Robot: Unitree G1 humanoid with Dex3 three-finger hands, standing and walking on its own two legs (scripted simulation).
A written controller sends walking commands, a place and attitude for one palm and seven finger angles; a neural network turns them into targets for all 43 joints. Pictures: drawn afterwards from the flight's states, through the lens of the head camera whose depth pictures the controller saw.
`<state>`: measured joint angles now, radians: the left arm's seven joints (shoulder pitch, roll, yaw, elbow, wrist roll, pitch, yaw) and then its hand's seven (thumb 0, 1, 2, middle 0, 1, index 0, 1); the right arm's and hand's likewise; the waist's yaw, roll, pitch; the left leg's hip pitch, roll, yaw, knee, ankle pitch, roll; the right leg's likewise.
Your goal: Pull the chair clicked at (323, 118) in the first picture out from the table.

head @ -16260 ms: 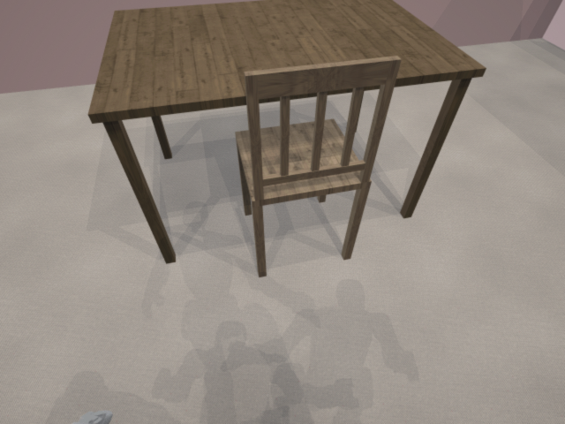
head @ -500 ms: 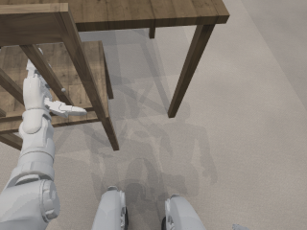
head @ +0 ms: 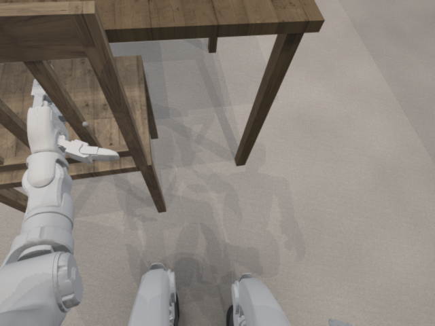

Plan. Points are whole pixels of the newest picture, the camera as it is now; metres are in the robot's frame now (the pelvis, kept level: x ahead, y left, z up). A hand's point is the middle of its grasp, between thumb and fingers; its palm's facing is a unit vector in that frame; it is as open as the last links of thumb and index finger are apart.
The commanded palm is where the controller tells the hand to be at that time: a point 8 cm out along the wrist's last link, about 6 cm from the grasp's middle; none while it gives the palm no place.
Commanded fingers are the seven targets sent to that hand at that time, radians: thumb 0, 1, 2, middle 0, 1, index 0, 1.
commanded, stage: hook a spindle and tug to test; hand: left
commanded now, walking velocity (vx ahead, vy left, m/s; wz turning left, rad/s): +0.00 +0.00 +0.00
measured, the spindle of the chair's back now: (10, 121) +0.46 +0.34 +0.03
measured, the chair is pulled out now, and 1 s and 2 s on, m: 0.00 0.00 0.05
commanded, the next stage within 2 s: step backward, pulling the chair out in 1.50 s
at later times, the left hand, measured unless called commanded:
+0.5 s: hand (84, 128) +0.45 +0.22 +0.03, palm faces +0.16 -0.99 -0.02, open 13.2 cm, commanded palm +0.43 +0.26 +0.03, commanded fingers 0.00 0.12 0.56 -0.50 -1.45 -0.50 -1.45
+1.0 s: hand (86, 127) +0.45 +0.22 +0.03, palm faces +0.17 -0.99 -0.01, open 5.2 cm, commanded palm +0.42 +0.25 +0.03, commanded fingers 0.00 0.90 0.90 -0.50 -1.45 -0.50 -1.45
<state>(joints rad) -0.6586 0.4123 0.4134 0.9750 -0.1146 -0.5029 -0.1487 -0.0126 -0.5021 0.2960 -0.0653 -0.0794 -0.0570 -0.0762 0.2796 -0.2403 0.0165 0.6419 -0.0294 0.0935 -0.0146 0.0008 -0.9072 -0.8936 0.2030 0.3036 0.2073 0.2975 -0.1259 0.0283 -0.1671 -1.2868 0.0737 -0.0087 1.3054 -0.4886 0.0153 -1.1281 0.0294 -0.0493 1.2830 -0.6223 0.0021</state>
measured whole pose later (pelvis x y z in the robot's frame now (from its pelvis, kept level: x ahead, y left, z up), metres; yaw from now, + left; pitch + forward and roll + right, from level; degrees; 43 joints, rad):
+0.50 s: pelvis +0.00 +0.00 +0.00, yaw +0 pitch +26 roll -4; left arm -0.62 0.39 0.40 0.94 -0.13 -0.50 -0.16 -0.01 -0.33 0.37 -0.36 -0.98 -0.35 -0.98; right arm 0.28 -0.24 0.01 0.65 -0.02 0.09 -0.02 0.00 -0.91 -0.89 0.20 0.30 0.21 0.30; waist -0.12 0.03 -0.17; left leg -1.27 0.07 -0.01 1.30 -0.49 0.01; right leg -1.11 0.03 -0.05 1.27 -0.62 0.00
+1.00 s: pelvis +0.00 +0.00 +0.00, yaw +0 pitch +26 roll -4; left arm -0.62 0.38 0.39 0.93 -0.14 -0.50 -0.13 0.01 0.72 0.81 -0.48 -1.45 -0.46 -1.44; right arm 0.28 -0.24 0.01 0.64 -0.03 0.10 -0.01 0.00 -0.91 -0.89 0.20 0.30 0.21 0.30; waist -0.12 0.03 -0.17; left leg -1.27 0.07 0.00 1.29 -0.48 0.02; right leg -1.11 0.03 -0.04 1.27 -0.61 0.01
